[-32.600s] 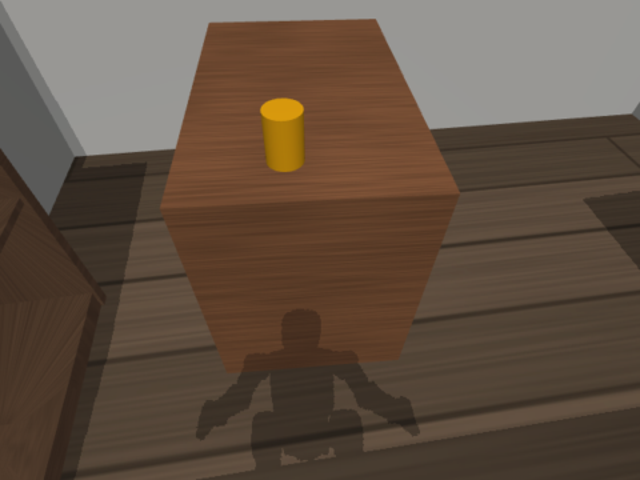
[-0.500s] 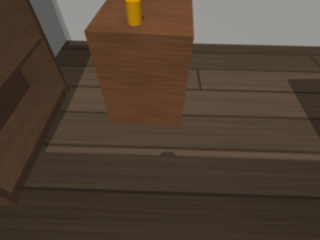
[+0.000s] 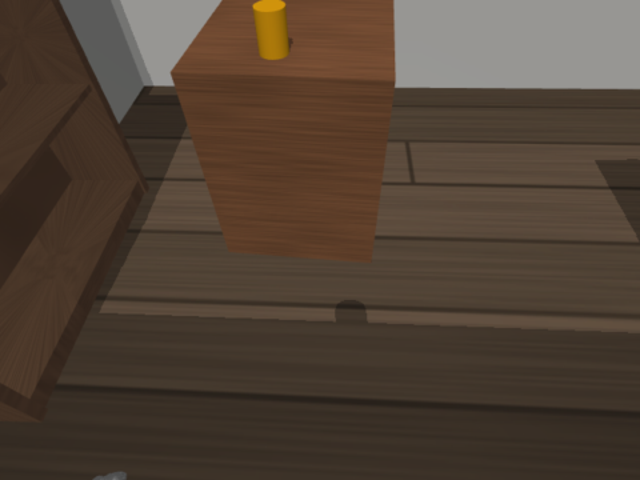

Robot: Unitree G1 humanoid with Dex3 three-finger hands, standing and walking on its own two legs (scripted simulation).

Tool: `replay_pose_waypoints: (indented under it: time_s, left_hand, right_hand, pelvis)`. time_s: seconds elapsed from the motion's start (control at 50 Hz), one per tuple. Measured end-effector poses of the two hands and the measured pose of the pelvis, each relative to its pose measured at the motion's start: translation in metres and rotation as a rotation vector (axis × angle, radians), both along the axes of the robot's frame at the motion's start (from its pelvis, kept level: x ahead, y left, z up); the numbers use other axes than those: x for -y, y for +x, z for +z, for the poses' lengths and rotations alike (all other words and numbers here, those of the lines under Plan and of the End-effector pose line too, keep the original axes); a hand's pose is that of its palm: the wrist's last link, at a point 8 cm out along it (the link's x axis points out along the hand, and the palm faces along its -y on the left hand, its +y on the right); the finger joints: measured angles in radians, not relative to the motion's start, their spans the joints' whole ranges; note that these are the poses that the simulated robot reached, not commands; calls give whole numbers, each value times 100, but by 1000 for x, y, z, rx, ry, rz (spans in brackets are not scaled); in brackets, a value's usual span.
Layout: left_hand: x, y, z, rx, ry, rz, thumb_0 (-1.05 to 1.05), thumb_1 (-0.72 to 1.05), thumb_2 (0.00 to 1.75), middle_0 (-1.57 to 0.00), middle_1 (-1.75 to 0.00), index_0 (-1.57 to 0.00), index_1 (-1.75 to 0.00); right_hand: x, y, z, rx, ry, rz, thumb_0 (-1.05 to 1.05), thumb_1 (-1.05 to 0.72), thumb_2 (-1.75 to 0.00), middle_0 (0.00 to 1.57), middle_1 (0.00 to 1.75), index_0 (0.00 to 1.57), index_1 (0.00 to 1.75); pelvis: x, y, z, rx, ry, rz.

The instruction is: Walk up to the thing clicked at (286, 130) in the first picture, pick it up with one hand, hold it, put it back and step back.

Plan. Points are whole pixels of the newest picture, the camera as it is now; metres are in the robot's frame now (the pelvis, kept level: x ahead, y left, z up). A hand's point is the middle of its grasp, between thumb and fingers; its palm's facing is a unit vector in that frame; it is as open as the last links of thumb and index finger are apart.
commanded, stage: step back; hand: left
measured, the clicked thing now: (271, 30) +1.13 +0.12 +0.04
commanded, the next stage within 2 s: stand in 0.24 s
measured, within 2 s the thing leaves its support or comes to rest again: neither
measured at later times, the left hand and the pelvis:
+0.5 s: hand out of the picture +0.11 +0.27 -0.14, palm faces -0.02 -0.94 -0.33, open 7.4 cm; pelvis +0.02 +0.02 +0.02, yaw -1 degrees
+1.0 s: hand out of the picture +0.08 +0.26 -0.14, palm faces -0.05 -0.94 -0.35, open 7.4 cm; pelvis +0.01 +0.01 +0.02, yaw -1 degrees
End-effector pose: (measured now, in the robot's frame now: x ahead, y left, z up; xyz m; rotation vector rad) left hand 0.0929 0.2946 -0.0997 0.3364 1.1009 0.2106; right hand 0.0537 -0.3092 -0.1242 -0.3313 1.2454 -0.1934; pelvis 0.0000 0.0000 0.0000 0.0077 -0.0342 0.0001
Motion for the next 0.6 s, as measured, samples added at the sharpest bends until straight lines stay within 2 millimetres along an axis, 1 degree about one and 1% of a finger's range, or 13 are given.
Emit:
replay_pose_waypoints:
  time_s: [0.04, 0.12, 0.22, 0.3, 0.4, 0.5, 0.6]
  left_hand:
    - [-9, 5, -5, -4, -1, 9, 0, 90, 89, -21, -30, -20, -31]
    - [-22, 14, -9, -22, -10, 27, 0, 90, 89, -21, -30, -20, -31]
    - [-33, 21, -11, -40, -16, 29, 0, 90, 89, -21, -30, -20, -30]
    - [-35, 23, -10, -56, -22, 29, 0, 90, 89, -20, -30, -20, -30]
    - [-30, 20, -8, -85, -31, 16, 0, 91, 89, -20, -30, -20, -30]
    - [-24, 16, -5, -92, -37, 9, 0, 90, 89, -20, -30, -20, -30]
    - [-19, 8, -2, -101, -37, 5, 0, 90, 89, -21, -30, -20, -30]
  right_hand:
    - [-6, 6, -1, 0, -8, 3, 1, -90, -90, 20, 30, 20, 30]
    - [-21, 15, 4, -1, -7, -2, 1, -90, -90, 20, 30, 20, 30]
    - [-34, 36, 13, 16, -4, 5, 1, -90, -90, 20, 30, 20, 30]
    - [-41, 55, 19, 54, 1, 16, 1, -90, -90, 20, 30, 20, 30]
    - [-43, 73, 27, 107, 8, 22, 1, -90, -90, 20, 30, 20, 30]
    - [-41, 77, 30, 126, 15, 16, 1, -90, -90, 20, 30, 20, 30]
    - [-37, 69, 29, 112, 23, 5, 1, -90, -90, 20, 30, 20, 30]
  pelvis:
    - [-6, 4, -3, 3, 3, 7]
    - [-15, 11, -1, -2, 1, -8]
    - [-20, 19, 4, -11, -13, -9]
    - [-24, 23, 8, -8, -14, -12]
    - [-26, 25, 13, -1, -11, -18]
    - [-25, 23, 16, 7, -9, -18]
    - [-21, 19, 18, 10, -8, -18]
